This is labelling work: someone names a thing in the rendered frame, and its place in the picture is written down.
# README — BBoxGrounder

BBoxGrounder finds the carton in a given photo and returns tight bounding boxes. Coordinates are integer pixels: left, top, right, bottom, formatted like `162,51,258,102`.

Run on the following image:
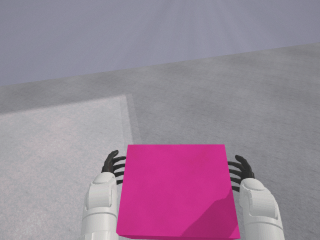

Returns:
116,144,241,240

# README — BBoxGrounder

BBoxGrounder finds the left robot forearm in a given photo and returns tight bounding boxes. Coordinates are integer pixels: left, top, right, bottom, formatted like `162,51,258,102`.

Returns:
77,172,119,240

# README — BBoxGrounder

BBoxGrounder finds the robot right hand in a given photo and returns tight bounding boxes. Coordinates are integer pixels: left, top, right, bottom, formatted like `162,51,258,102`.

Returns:
227,155,255,192

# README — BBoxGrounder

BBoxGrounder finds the robot left hand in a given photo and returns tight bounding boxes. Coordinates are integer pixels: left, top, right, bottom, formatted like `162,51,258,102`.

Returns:
101,150,126,185

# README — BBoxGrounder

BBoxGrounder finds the right robot forearm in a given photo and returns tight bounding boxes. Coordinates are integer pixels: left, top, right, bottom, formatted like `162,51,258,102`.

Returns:
239,178,285,240

